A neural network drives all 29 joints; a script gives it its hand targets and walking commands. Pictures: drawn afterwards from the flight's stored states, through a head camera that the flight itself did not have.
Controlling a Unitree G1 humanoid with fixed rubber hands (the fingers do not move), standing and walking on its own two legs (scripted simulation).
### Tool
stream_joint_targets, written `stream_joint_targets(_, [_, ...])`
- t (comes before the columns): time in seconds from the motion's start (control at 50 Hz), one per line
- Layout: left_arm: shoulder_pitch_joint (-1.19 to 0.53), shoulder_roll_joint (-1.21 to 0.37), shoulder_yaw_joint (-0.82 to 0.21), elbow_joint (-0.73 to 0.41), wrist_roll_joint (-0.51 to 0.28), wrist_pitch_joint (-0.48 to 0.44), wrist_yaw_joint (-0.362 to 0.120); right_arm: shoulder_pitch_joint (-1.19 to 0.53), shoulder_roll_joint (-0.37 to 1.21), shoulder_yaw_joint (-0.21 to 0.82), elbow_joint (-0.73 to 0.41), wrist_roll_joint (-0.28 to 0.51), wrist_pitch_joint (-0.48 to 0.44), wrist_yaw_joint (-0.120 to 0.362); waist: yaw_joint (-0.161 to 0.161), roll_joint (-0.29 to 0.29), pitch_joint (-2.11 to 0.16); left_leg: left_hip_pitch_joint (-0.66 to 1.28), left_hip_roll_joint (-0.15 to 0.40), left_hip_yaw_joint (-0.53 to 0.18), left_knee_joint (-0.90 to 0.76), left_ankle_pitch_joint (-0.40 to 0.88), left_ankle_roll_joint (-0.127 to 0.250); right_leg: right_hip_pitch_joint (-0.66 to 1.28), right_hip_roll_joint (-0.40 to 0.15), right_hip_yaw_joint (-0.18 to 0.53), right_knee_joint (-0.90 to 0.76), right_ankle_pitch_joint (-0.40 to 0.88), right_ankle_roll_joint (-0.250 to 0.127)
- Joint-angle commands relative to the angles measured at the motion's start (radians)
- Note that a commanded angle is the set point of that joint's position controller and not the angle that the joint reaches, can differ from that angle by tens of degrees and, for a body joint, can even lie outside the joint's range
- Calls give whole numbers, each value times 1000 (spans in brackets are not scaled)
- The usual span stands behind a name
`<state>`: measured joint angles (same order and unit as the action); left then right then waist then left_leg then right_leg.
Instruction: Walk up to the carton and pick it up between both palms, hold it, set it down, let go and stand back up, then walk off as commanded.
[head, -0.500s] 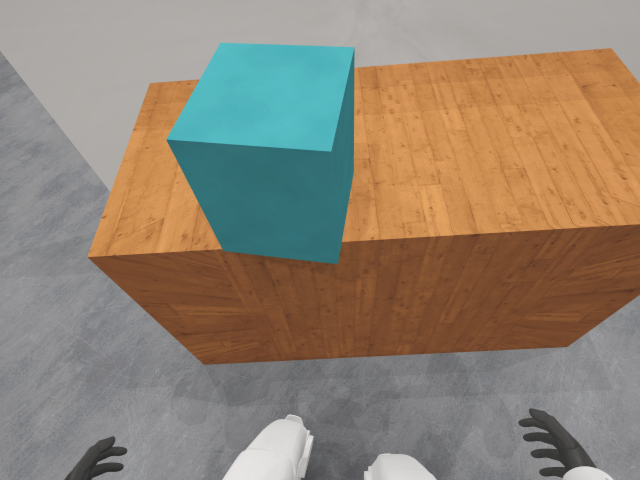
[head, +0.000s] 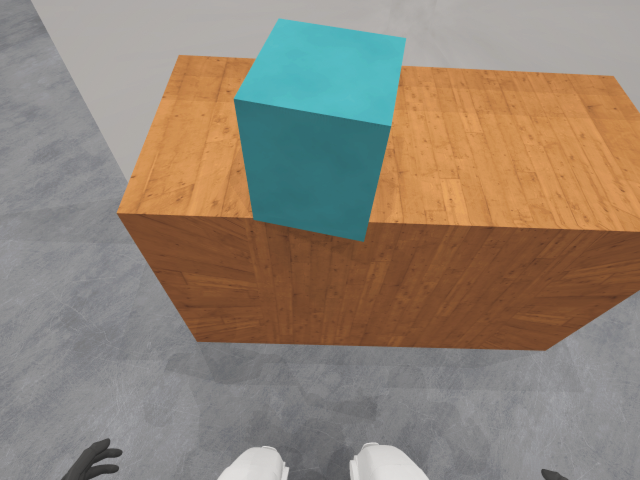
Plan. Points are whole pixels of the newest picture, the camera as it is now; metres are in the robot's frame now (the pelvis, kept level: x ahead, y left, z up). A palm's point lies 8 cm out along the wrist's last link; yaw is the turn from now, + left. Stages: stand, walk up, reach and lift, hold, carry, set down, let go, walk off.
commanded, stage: walk off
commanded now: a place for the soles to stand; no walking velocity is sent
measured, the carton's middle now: (323, 136) +0.61 +0.01 +0.03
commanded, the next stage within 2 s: stand in 0.36 s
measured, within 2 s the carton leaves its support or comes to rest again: neither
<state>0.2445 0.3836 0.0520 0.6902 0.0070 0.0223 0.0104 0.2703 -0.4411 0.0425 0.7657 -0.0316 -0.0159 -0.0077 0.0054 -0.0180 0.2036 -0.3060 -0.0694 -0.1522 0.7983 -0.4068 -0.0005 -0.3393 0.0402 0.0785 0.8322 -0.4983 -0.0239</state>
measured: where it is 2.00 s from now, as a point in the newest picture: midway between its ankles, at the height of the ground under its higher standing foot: outside the picture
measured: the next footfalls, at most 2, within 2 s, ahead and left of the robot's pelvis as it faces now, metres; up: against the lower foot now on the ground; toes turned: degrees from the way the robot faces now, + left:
none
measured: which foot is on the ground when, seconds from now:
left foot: down 0.00-1.00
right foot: down 0.00-1.00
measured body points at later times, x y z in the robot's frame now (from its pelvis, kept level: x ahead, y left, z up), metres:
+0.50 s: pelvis +0.00 +0.00 +0.00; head +0.03 +0.00 +0.45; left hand +0.10 +0.32 -0.10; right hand +0.13 -0.30 -0.10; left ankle +0.02 +0.13 -0.71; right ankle +0.03 -0.13 -0.71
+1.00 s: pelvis +0.00 +0.00 +0.00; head +0.01 -0.01 +0.45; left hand +0.10 +0.32 -0.10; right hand +0.13 -0.31 -0.10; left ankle +0.02 +0.13 -0.71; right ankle +0.03 -0.13 -0.71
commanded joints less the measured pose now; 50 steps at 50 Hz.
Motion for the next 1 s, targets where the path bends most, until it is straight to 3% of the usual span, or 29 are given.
stream_joint_targets(0.0, [59, 206, 83, 13, 2, -39, 15, -102, -200, -120, -63, -8, -20, 0, 21, 228, -139, -25, 263, -278, -314, 296, 217, -24, -13, -9, -3, -29, -13])
stream_joint_targets(0.04, [82, 204, 80, 26, 0, -50, 9, -125, -203, -120, -66, -11, -11, 2, 41, 234, -202, -110, 194, -161, -234, 209, 150, 193, -31, 1, -228, 154, -30])
stream_joint_targets(0.06, [82, 209, 90, 38, 0, -57, 8, -110, -174, -114, -37, -11, -2, 2, 48, 161, -204, -147, 150, -103, -212, 175, 112, 245, -29, 40, -279, 172, -40])
stream_joint_targets(0.1, [71, 281, 99, 50, 6, -61, 13, -92, -144, -118, -26, 1, 8, 4, 28, 26, -214, -87, 20, -3, -18, 70, 44, 133, -220, 350, -395, 211, -122])
stream_joint_targets(0.12, [31, 296, 97, 24, 8, -62, 11, -56, -151, -125, -22, 12, 7, 2, 8, 9, -206, -28, 8, 27, -7, -53, 43, 59, -289, 389, -393, 222, -172])
stream_joint_targets(0.16, [-27, 259, 77, 23, 3, -64, 9, -19, -147, -124, 4, 16, -1, 5, -36, 9, -211, 42, 44, 10, -132, -21, 67, 20, -236, 330, -348, 269, -149])
stream_joint_targets(0.2, [-16, 234, 64, 22, -5, -54, 10, -45, -168, -124, 7, 14, -16, 0, -12, 49, -240, 91, 122, -76, -228, 221, 99, 26, -155, 180, -241, 406, -92])
stream_joint_targets(0.24, [-12, 192, 57, 5, -5, -57, 10, -84, -214, -134, -9, 9, -16, 4, 4, 63, -254, 52, 190, -167, -269, 338, 165, 67, -20, 35, -157, 374, -34])
stream_joint_targets(0.26, [19, 185, 53, 25, -5, -60, 11, -136, -193, -126, -19, 9, -14, 6, 25, 58, -230, 34, 200, -165, -283, 332, 159, 79, -12, 11, -194, 310, -32])
stream_joint_targets(0.3, [36, 188, 55, 38, -8, -64, 9, -165, -173, -115, -25, 7, -9, 4, 42, 37, -230, 25, 158, -94, -242, 276, 107, 105, -53, 59, -282, 329, -40])
stream_joint_targets(0.34, [33, 245, 69, 38, 0, -67, 9, -121, -157, -124, -29, 12, -8, 1, 31, -56, -280, 53, 72, -29, -104, 201, 62, 102, -177, 240, -318, 405, -117])
stream_joint_targets(0.36, [-60, 262, 55, 48, 1, -60, 3, -127, -169, -100, -11, 24, -21, -4, -16, -4, -303, 102, 65, -14, -133, 97, 48, 64, -168, 248, -290, 303, -128])
stream_joint_targets(0.38, [-97, 236, 51, 31, 0, -64, -4, -98, -187, -100, 2, 17, -24, -8, -26, 6, -311, 129, 89, -50, -203, 43, 58, 31, -153, 224, -248, 245, -116])
stream_joint_targets(0.4, [-103, 200, 43, 42, -2, -51, -3, -109, -199, -100, 22, 15, -25, -12, -29, 68, -259, 99, 131, -120, -303, -65, 82, -12, -99, 162, -251, 158, -73])
stream_joint_targets(0.42, [-66, 189, 42, 49, -11, -52, -7, -135, -229, -108, 6, 2, -22, -9, -1, 107, -213, 38, 171, -200, -356, -104, 105, 17, -45, 85, -192, 143, -45])
stream_joint_targets(0.44, [-31, 196, 41, 71, -9, -55, -4, -175, -218, -110, 6, -1, -29, -2, 18, 84, -219, 18, 206, -228, -370, -86, 118, 42, -35, 52, -193, 136, -31])
stream_joint_targets(0.48, [-33, 214, 46, 69, -5, -60, -7, -217, -187, -100, -3, 13, -22, 5, 31, 69, -229, -28, 163, -160, -326, 15, 88, 113, -60, 71, -254, 169, -42])
stream_joint_targets(0.54, [-76, 264, 56, 72, 8, -72, -3, -167, -170, -91, 24, 24, -31, -5, -5, -7, -251, 57, 90, -38, -183, 139, 41, 90, -156, 201, -309, 338, -108])
stream_joint_targets(0.56, [-90, 244, 43, 63, 1, -71, -5, -149, -182, -89, 38, 24, -27, -6, -16, 7, -274, 107, 80, -33, -178, 134, 42, 31, -162, 235, -310, 316, -116])
stream_joint_targets(0.64, [-97, 207, 30, 78, -7, -68, -3, -160, -171, -87, 43, 22, -32, 0, -19, -44, -258, 84, 137, -84, -248, 143, 65, 28, -119, 168, -281, 279, -75])
stream_joint_targets(0.66, [-82, 193, 28, 90, -12, -65, -7, -174, -199, -90, 52, 15, -35, -6, 4, 8, -232, 67, 126, -85, -260, 131, 63, 38, -104, 157, -300, 268, -65])
stream_joint_targets(0.72, [-90, 212, 32, 90, -8, -63, -6, -191, -185, -83, 48, 19, -31, -6, -1, 10, -256, 33, 140, -108, -291, 130, 70, 88, -92, 131, -269, 290, -55])
stream_joint_targets(0.74, [-64, 207, 33, 109, -10, -62, -7, -199, -177, -79, 57, 16, -31, -7, 20, -7, -237, 39, 136, -105, -280, 132, 68, 75, -106, 145, -300, 288, -62])
stream_joint_targets(0.76, [-80, 223, 33, 98, -10, -65, -4, -170, -170, -74, 61, 17, -28, -6, 4, 19, -241, 39, 125, -92, -284, 116, 63, 74, -119, 171, -305, 248, -71])
stream_joint_targets(0.82, [-91, 226, 36, 98, -3, -63, -8, -196, -180, -79, 58, 13, -33, -10, -6, 53, -252, 32, 152, -126, -307, 86, 71, 62, -83, 120, -283, 244, -50])
stream_joint_targets(0.84, [-72, 224, 42, 124, -3, -61, -9, -208, -166, -77, 67, 19, -30, -8, 12, 54, -228, 17, 123, -110, -294, 90, 68, 83, -91, 150, -311, 222, -55])
stream_joint_targets(0.92, [-104, 220, 36, 121, -4, -70, -4, -215, -177, -79, 76, 19, -29, -1, -6, -17, -230, 65, 109, -49, -236, 144, 51, 44, -124, 188, -351, 281, -73])
stream_joint_targets(0.94, [-135, 234, 32, 116, -1, -64, -3, -184, -185, -80, 78, 25, -26, -2, -33, -7, -237, 74, 98, -39, -214, 107, 42, 24, -147, 206, -364, 258, -87])
stream_joint_targets(0.98, [-126, 251, 39, 118, -6, -60, -4, -161, -187, -81, 92, 20, -24, 1, -18, -1, -254, 68, 115, -66, -252, 93, 50, 32, -138, 213, -345, 218, -80])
